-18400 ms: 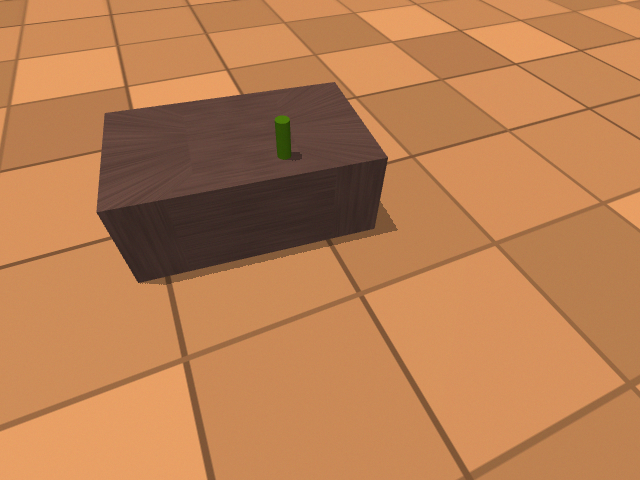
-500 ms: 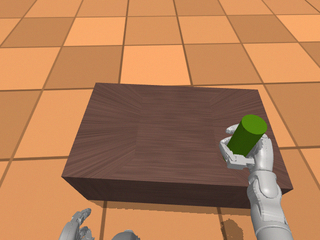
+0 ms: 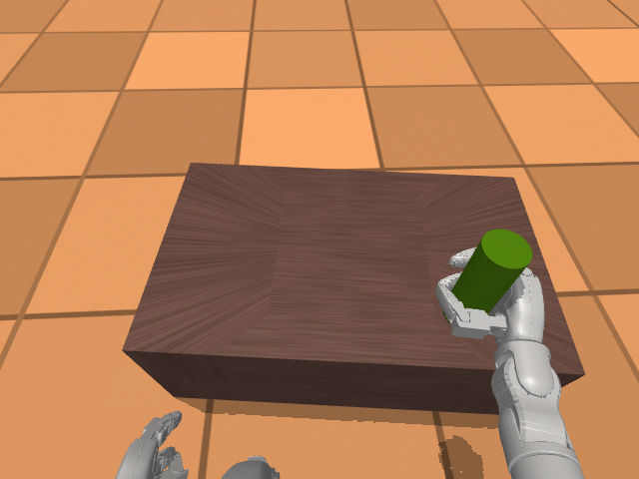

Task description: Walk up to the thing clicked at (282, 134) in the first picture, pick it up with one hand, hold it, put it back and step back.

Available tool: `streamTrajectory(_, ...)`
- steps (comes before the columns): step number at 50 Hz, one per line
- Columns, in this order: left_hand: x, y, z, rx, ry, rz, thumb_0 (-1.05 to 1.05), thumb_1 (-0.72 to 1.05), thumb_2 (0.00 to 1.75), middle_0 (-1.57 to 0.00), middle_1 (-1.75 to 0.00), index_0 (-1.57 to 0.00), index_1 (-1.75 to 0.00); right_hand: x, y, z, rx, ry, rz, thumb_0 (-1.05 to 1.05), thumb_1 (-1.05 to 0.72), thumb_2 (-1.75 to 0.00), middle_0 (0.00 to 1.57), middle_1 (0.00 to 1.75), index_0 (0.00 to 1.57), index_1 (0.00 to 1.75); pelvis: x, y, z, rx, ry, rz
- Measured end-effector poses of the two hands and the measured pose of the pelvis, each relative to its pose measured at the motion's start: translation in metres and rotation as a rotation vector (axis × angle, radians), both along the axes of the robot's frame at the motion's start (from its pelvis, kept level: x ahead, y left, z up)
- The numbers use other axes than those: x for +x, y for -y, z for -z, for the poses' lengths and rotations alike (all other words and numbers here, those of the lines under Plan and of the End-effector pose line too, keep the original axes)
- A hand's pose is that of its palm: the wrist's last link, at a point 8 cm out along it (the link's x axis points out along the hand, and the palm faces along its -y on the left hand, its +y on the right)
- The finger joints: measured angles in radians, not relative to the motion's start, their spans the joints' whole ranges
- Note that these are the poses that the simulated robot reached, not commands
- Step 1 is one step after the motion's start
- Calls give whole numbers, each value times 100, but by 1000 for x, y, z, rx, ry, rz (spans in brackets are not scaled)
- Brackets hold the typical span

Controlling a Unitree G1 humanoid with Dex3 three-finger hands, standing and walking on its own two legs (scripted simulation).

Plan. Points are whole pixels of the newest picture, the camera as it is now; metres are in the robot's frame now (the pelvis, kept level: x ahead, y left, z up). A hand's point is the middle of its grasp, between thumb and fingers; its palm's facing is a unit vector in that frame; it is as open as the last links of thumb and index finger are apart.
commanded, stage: crouch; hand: right
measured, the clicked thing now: (481, 284) +0.33 -0.18 +0.07
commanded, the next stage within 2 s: lower in 1.32 s
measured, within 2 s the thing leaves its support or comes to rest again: neither
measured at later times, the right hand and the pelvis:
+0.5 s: hand (442, 295) +0.39 -0.18 -0.06, palm faces +0.09 +1.00 +0.00, open 6.9 cm; pelvis -0.03 +0.00 -0.08, yaw +0 degrees
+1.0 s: hand (428, 291) +0.45 -0.18 -0.16, palm faces +0.10 +1.00 -0.01, open 6.9 cm; pelvis -0.06 -0.01 -0.16, yaw +0 degrees
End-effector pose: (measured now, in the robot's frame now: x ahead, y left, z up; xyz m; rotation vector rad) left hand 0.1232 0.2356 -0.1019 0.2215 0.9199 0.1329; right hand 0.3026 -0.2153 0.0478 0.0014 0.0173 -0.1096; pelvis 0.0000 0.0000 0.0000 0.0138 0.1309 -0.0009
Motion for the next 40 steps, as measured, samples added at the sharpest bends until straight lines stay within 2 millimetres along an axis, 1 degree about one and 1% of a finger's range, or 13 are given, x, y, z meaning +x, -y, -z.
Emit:
streamTrajectory(7,-2,-4,2,5,-3,-1,1,91,90,-20,-31,-20,-30,2,0,4,0,-1,3,0,3,-112,92,107,92,107,-1,-3,2,-3,-6,1)
streamTrajectory(10,-4,-7,5,12,-9,1,1,91,90,-20,-31,-20,-30,5,2,14,5,-16,6,0,3,-112,91,107,91,107,-4,-4,5,-4,-21,2)
streamTrajectory(14,-10,-13,15,29,-31,9,1,91,90,-20,-31,-20,-30,13,4,36,13,-32,1,0,3,-112,91,107,92,107,-11,-5,16,-7,-64,4)
streamTrajectory(20,-27,-23,45,66,-80,16,1,91,90,-20,-31,-21,-30,38,5,79,11,-26,-21,0,3,-113,91,107,91,107,-21,-5,46,-8,-173,0)
streamTrajectory(26,-54,-29,82,81,-163,0,1,90,90,-20,-31,-21,-31,64,13,117,6,-16,-18,0,3,-113,92,107,92,107,-27,-2,80,-7,-271,-3)
streamTrajectory(32,-83,-28,115,70,-260,-19,1,90,91,-20,-31,-20,-31,85,16,143,1,-17,-25,0,4,-113,92,107,92,107,-34,3,106,-3,-334,-2)
streamTrajectory(40,-113,-20,147,46,-333,-35,1,90,91,-21,-31,-21,-31,102,13,173,7,-23,-25,0,4,-113,92,107,92,107,-46,7,134,1,-388,-2)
